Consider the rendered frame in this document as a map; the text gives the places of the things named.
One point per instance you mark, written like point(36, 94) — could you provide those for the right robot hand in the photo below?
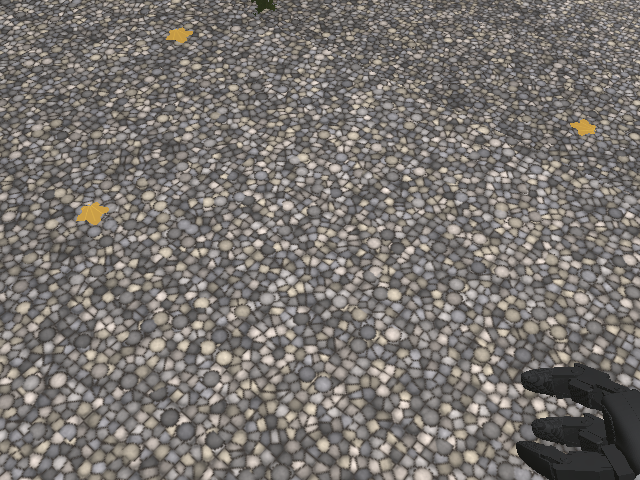
point(610, 447)

